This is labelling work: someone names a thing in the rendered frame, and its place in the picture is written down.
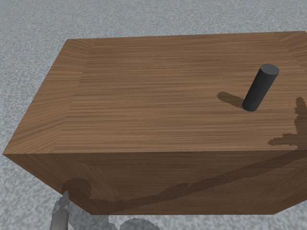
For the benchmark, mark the can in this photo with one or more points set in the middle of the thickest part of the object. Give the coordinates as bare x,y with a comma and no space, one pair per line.
261,84

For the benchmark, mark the left robot hand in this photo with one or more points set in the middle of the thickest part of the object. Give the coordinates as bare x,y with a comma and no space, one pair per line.
60,218

